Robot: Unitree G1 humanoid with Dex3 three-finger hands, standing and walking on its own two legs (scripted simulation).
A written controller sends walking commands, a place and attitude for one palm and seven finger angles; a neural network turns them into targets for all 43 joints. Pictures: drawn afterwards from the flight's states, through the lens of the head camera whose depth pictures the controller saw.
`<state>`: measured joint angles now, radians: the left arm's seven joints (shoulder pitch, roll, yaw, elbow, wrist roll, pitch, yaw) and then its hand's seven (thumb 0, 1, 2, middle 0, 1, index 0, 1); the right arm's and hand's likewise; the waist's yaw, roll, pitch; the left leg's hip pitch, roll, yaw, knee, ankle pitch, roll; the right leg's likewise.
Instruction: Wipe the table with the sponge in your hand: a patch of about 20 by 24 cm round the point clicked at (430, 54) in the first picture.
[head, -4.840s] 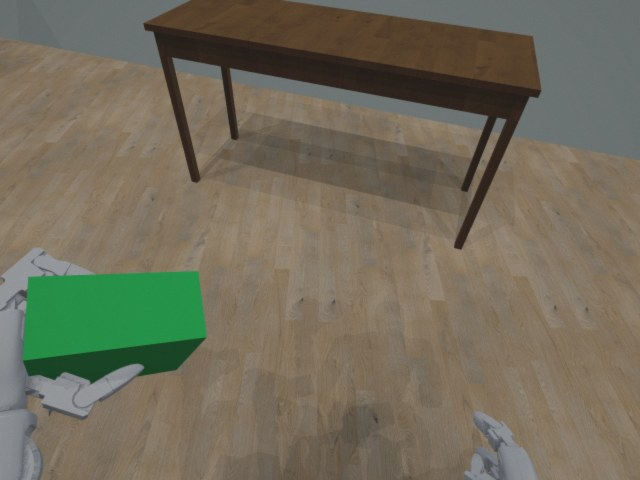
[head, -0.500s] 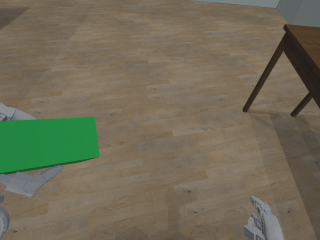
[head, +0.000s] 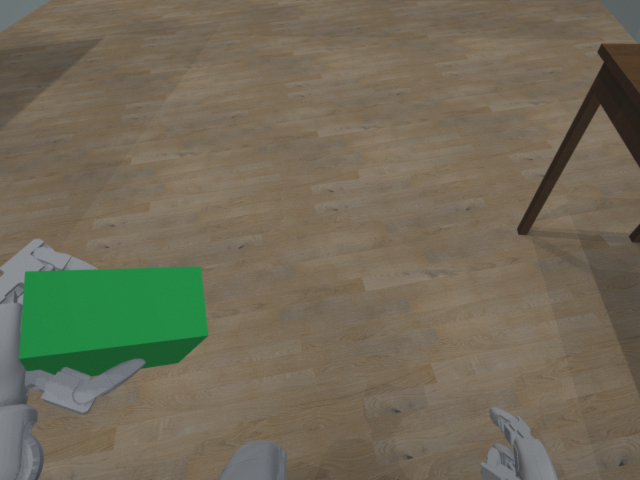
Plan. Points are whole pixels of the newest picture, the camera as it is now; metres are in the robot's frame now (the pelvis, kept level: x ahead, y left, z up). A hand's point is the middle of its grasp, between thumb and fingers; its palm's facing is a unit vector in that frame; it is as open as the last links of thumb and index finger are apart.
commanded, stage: walk to a spot facing it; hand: left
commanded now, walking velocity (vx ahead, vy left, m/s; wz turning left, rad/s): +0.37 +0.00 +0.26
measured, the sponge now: (143, 324) +0.24 +0.19 +0.14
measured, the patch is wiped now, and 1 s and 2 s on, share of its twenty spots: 0.00 0.00 0.00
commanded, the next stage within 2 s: turn to face it in 0.62 s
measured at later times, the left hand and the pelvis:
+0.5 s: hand (80, 220) +0.34 +0.28 +0.18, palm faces +0.46 -0.80 -0.39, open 10.6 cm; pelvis +0.13 +0.02 +0.00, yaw +5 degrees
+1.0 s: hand (185, 152) +0.45 +0.19 +0.18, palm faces +0.38 -0.79 -0.48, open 10.6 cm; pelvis +0.24 -0.04 +0.00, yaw +2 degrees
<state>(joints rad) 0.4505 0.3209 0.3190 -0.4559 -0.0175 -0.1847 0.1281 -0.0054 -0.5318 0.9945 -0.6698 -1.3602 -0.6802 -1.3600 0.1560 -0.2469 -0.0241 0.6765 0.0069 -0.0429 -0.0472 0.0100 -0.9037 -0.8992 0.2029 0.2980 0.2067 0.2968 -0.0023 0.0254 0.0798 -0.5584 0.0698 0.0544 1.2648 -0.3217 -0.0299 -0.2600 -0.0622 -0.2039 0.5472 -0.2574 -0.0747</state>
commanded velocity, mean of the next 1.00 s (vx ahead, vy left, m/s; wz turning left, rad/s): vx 0.21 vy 0.00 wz -0.07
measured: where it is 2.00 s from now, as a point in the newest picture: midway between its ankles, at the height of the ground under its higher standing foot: outside the picture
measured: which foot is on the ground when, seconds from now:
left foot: up 0.00-0.30, down 0.32-0.72, up 0.74-1.00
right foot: down 0.00-0.32, up 0.34-0.70, down 0.72-1.00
